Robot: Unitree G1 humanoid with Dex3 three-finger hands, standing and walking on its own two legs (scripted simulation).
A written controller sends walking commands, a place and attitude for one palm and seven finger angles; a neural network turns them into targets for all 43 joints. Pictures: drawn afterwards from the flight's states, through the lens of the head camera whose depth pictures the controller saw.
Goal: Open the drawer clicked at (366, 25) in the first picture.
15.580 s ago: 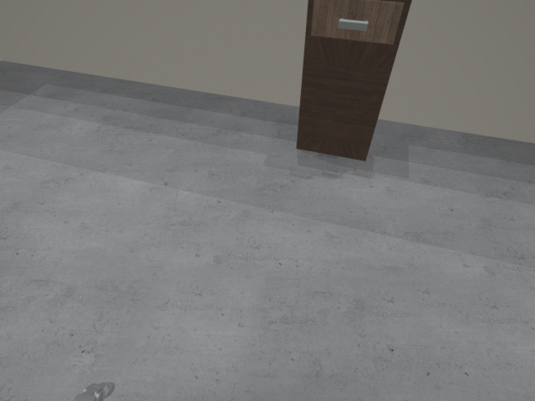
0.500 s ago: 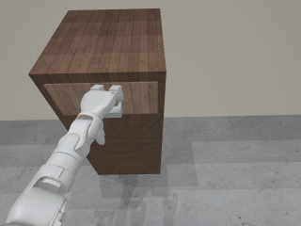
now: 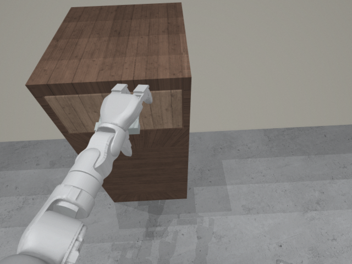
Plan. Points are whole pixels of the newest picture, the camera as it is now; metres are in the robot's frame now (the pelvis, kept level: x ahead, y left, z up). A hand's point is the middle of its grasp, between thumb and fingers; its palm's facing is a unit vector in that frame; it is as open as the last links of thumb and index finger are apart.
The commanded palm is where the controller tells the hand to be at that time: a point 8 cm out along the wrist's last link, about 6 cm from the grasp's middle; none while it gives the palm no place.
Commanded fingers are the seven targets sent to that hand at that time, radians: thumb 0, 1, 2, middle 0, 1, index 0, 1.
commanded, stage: move the hooked fingers above the handle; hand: left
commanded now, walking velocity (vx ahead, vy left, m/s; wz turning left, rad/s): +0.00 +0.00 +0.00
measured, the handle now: (118, 122) +0.49 +0.18 +0.00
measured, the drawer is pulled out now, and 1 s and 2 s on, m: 0.00 0.00 0.00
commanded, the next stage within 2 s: lift the fingers back up to retry in 1.78 s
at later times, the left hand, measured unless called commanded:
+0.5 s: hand (113, 134) +0.41 +0.16 +0.05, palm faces -0.04 -0.08 -1.00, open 13.8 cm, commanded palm +0.41 +0.19 +0.12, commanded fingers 0.00 -0.50 0.30 -0.30 -1.20 -0.30 -1.20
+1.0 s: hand (107, 137) +0.41 +0.18 +0.05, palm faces -0.05 -0.07 -1.00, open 13.8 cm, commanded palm +0.40 +0.20 +0.12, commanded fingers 0.00 -0.50 0.30 -0.30 -1.20 -0.30 -1.20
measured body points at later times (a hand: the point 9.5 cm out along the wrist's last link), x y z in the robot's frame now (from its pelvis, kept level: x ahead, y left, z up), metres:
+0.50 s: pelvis +0.00 +0.00 +0.00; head +0.05 -0.02 +0.45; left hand +0.40 +0.17 +0.11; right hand +0.10 -0.28 -0.12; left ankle -0.01 +0.08 -0.72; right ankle -0.03 -0.09 -0.72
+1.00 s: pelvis +0.00 -0.01 +0.00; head +0.04 -0.02 +0.45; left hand +0.40 +0.18 +0.10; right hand +0.09 -0.28 -0.12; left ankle -0.01 +0.08 -0.72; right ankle -0.03 -0.09 -0.72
